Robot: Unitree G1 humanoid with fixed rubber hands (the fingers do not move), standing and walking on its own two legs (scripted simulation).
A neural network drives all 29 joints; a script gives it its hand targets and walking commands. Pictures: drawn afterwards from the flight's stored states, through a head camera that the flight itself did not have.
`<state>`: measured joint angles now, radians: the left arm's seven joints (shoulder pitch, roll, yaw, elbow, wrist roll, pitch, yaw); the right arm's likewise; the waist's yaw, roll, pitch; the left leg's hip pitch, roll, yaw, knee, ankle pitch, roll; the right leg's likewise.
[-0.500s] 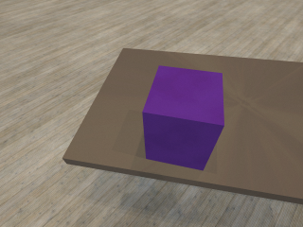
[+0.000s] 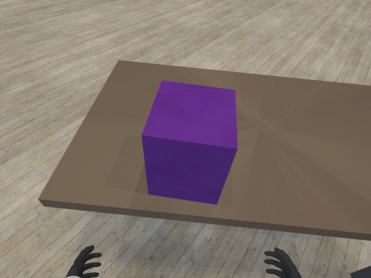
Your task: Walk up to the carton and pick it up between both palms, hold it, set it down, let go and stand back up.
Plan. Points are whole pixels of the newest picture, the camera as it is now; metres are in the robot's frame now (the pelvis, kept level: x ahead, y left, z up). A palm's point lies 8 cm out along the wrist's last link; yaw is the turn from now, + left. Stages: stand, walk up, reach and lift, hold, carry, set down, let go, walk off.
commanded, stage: reach and lift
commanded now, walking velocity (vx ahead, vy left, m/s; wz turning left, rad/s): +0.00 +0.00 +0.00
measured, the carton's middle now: (190, 144) +0.46 +0.03 +0.01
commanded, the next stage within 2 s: none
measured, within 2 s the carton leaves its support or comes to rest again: neither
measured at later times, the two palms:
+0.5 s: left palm (77, 256) +0.18 +0.26 -0.07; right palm (279, 261) +0.19 -0.18 -0.05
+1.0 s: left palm (79, 255) +0.18 +0.25 -0.04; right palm (273, 262) +0.18 -0.16 -0.03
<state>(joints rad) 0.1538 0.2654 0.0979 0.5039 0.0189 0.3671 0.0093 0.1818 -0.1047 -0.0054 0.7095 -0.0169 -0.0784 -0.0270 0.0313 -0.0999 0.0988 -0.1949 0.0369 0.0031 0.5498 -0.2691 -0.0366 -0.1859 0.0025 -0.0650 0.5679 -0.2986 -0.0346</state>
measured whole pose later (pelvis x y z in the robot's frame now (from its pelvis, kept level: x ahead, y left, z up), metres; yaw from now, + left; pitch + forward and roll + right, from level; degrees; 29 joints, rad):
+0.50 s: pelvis +0.04 +0.03 +0.01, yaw -2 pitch -3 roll -1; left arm 0.25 0.22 0.01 0.53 -0.06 -0.04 0.01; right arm 0.20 -0.11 -0.04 0.74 0.03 -0.32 0.00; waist 0.04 -0.04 0.05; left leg -0.09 0.02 0.05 0.40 -0.25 0.00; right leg -0.06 -0.01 -0.02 0.35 -0.23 0.01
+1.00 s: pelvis +0.02 +0.03 +0.01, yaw -2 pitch -6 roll +0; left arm 0.26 0.23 -0.08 0.54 -0.15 -0.28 0.02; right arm 0.24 -0.06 0.01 0.63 0.11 -0.41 -0.02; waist 0.04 -0.02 0.05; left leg -0.08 0.01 0.05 0.42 -0.24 0.01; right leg -0.07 -0.01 -0.01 0.40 -0.23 0.01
